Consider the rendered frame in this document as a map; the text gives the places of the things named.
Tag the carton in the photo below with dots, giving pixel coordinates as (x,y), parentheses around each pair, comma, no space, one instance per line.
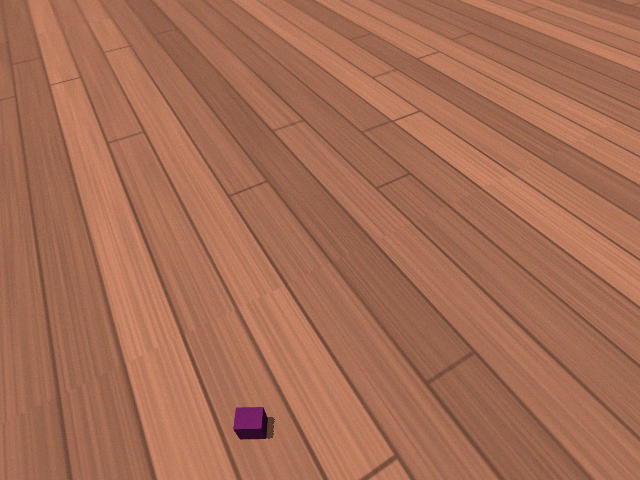
(250,423)

